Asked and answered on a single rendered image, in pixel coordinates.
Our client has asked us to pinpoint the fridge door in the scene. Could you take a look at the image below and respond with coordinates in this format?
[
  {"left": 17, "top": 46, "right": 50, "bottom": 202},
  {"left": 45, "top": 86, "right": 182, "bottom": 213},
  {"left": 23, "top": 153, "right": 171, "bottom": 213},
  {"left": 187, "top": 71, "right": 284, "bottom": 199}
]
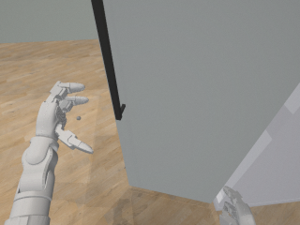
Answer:
[{"left": 90, "top": 0, "right": 300, "bottom": 203}]

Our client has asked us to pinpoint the left robot hand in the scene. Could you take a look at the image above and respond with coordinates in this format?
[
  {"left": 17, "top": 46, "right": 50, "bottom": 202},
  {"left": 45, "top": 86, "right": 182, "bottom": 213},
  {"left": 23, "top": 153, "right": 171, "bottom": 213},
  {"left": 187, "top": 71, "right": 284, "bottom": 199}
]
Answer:
[{"left": 36, "top": 81, "right": 94, "bottom": 154}]

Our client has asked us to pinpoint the right robot hand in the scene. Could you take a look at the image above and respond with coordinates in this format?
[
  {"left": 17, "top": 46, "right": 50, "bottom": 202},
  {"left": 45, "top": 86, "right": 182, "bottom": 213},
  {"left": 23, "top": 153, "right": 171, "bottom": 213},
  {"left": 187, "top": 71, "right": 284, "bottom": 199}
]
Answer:
[{"left": 219, "top": 186, "right": 256, "bottom": 225}]

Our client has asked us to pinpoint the left robot forearm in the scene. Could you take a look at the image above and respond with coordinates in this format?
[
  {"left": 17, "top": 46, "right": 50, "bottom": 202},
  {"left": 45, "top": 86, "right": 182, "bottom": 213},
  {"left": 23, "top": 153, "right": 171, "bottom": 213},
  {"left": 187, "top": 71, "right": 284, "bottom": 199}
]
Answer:
[{"left": 4, "top": 135, "right": 59, "bottom": 225}]

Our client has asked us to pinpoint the handle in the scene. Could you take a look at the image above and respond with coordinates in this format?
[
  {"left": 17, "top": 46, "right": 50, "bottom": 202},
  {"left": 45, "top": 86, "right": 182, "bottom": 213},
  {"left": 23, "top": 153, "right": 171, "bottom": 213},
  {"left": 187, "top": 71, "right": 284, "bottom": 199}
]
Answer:
[{"left": 91, "top": 0, "right": 126, "bottom": 121}]

